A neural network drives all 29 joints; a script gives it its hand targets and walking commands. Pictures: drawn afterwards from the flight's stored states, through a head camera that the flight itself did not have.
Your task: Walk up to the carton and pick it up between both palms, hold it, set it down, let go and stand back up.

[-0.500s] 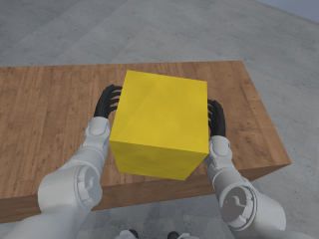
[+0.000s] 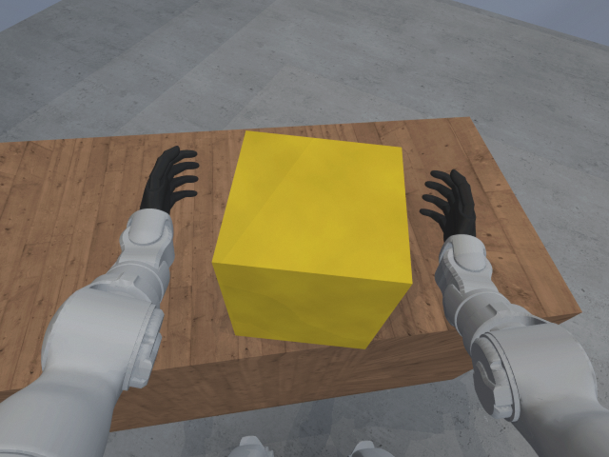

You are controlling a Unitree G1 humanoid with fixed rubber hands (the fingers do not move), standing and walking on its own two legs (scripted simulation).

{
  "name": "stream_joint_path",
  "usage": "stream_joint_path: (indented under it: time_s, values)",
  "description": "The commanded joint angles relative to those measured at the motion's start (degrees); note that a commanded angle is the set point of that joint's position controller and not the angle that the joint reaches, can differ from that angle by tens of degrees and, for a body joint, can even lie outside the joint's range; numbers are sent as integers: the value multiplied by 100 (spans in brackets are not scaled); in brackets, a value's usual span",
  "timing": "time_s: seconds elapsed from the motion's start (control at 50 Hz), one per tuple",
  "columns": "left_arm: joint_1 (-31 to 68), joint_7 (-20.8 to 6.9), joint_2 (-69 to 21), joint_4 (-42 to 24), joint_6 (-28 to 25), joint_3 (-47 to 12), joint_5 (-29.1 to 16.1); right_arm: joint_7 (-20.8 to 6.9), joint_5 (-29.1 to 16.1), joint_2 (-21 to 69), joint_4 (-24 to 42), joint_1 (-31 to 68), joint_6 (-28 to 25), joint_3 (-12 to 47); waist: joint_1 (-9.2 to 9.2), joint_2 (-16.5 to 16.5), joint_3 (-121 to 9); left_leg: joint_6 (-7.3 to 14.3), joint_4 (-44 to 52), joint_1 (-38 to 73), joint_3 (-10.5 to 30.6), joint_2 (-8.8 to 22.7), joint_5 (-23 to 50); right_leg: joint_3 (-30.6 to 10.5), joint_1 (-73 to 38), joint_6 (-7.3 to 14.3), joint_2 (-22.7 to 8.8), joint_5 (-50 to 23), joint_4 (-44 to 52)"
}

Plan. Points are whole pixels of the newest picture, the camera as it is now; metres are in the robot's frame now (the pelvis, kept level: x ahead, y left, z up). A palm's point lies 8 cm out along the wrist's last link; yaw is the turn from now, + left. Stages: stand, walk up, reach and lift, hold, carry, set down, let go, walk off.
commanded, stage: set down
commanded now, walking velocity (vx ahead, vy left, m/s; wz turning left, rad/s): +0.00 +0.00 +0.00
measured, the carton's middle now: (311, 249) +0.41 -0.01 -0.01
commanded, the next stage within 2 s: none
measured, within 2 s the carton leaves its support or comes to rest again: neither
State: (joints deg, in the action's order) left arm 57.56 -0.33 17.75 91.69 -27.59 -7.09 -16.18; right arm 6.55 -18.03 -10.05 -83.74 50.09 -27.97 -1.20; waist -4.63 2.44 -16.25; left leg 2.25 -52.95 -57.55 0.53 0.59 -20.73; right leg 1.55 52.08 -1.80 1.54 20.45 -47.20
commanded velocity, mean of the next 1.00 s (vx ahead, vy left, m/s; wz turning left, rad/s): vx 0.00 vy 0.00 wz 0.00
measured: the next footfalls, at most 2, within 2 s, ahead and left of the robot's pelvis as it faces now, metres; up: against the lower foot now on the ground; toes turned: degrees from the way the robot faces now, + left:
none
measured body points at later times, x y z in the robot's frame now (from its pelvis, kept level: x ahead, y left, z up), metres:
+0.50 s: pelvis +0.00 -0.02 +0.03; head +0.04 +0.01 +0.48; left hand +0.47 +0.19 +0.15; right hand +0.43 -0.20 +0.14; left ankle +0.03 +0.08 -0.68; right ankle +0.01 -0.15 -0.68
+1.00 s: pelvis +0.00 -0.02 +0.06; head +0.01 +0.02 +0.51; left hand +0.46 +0.20 +0.18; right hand +0.41 -0.21 +0.17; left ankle +0.03 +0.08 -0.68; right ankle +0.01 -0.15 -0.68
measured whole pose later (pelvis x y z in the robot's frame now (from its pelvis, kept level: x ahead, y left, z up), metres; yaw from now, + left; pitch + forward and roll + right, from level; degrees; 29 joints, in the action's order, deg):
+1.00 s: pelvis +0.00 -0.02 +0.06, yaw +1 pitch +6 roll -2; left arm 53.2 -5.2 23.1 69.8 -0.6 -3.5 -13.8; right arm 12.7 -22.1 -9.6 -58.1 44.3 0.4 4.0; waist -5.3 -2.5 -7.2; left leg 1.4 -27.7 -22.4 -1.1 0.5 -11.6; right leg -0.3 18.0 -0.5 1.5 10.9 -22.6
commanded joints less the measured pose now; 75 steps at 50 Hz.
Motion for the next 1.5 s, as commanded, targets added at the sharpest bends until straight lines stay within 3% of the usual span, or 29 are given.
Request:
stream_joint_path:
  time_s: [0.0, 0.08, 0.16, 0.22, 0.3, 0.38, 0.48, 0.68, 0.74, 0.76, 0.84, 0.94, 1.04, 1.06, 1.16, 1.22, 1.28, 1.48]
  values:
    - [2857, -90, 581, -1263, -122, -377, -320, -145, -271, -989, 1227, 2436, 92, 229, -209, 813, -3771, -840, 393, 4398, 307, 130, 3370, 489, 90, 185, 170, -1638, 603]
    - [2754, -140, 733, -1529, 95, -300, -264, -113, -350, -1027, 1529, 2343, 355, 316, -105, 800, -3925, -802, 561, 4426, 209, 66, 3359, 413, -315, 176, 159, -1781, 802]
    - [2757, -179, 1065, -1810, 404, 95, -105, 39, -325, -997, 2165, 2409, 647, 327, 16, 442, -3978, -669, 771, 4110, 24, -68, 3134, 237, -1236, 58, 81, -2188, 973]
    - [2815, -196, 1143, -1935, 644, 164, -112, 168, -282, -957, 2470, 2496, 902, 316, -36, 221, -3820, -610, 986, 4005, -44, -95, 2924, 163, -1777, -13, 58, -2419, 1075]
    - [2853, -271, 1107, -1695, 955, 131, -90, 304, -276, -898, 2216, 2445, 1244, 310, -156, 210, -3101, -577, 1264, 4031, -54, -78, 2601, 132, -2025, 16, 12, -2353, 1313]
    - [2788, -349, 1127, -1616, 1196, 148, -110, 414, -340, -787, 2359, 2435, 1488, 468, -113, 104, -2743, -512, 1459, 4194, -67, -80, 2625, 143, -2242, 4, 7, -2422, 1513]
    - [2931, -357, 1144, -1916, 1546, 69, -103, 512, -434, -846, 2465, 2450, 1813, 384, -203, 419, -2486, -588, 1716, 4721, -71, -40, 2757, 191, -2305, 85, 29, -2384, 1838]
    - [3156, -323, 1397, -2527, 2130, 95, -233, 561, -334, -907, 3189, 2738, 2453, 226, -175, 407, -2403, -524, 2103, 5278, -75, -5, 2715, 219, -2668, 129, 25, -2310, 2225]
    - [3164, -288, 1399, -2655, 2304, 103, -179, 562, -319, -935, 3061, 2674, 2646, 147, -185, 613, -2242, -578, 2215, 5514, -51, 28, 2749, 241, -2700, 188, 39, -2253, 2331]
    - [3020, -303, 1380, -2666, 2361, 131, -139, 563, -324, -914, 3030, 2542, 2693, 181, -182, 549, -2105, -560, 2239, 5619, -45, 34, 2830, 237, -2722, 191, 48, -2297, 2391]
    - [2348, -399, 1337, -2849, 2462, 334, 43, 587, -394, -874, 3344, 1998, 2673, 337, -60, 377, -2114, -536, 2301, 5944, -48, 18, 3341, 217, -3219, 147, 83, -2767, 2487]
    - [1575, -520, 1253, -3008, 2505, 592, 361, 629, -375, -594, 3400, 1169, 2631, 434, 29, 241, -1223, -454, 2600, 5866, -111, -22, 3020, 129, -3579, 160, 68, -2442, 2725]
    - [1039, -551, 1243, -3673, 2310, 837, 450, 694, -211, -358, 4130, 608, 2369, 431, 164, 242, -1069, -416, 2639, 5772, -209, -66, 2975, 41, -3850, 154, 37, -2443, 2731]
    - [1298, -533, 1299, -3956, 2285, 872, 411, 707, -134, -404, 4359, 817, 2321, 295, 138, 294, -1217, -451, 2628, 5773, -222, -57, 2985, 69, -3811, 152, 50, -2410, 2708]
    - [742, -550, 1280, -4488, 2131, 866, 198, 738, 179, -209, 5033, 333, 2143, 154, 128, 76, -1306, -394, 2568, 5728, -267, -55, 2715, 31, -3878, 124, 22, -2212, 2638]
    - [541, -509, 1292, -4859, 2062, 854, 122, 759, 330, -191, 5309, 117, 2070, -10, 117, 216, -1396, -463, 2512, 5726, -256, -40, 2709, 33, -3866, 145, 27, -2189, 2569]
    - [-2, -547, 1256, -5039, 2076, 916, 193, 750, 287, -82, 5193, -451, 2025, 98, 182, 294, -1222, -500, 2478, 5884, -210, -7, 2939, 27, -3918, 172, 43, -2282, 2572]
    - [-1324, -660, 1008, -5179, 2141, 998, 449, 739, 250, 205, 4995, -1695, 1867, 315, 364, 347, 66, -498, 2732, 5784, -158, 51, 2399, -10, -3920, 296, -3, -1517, 2780]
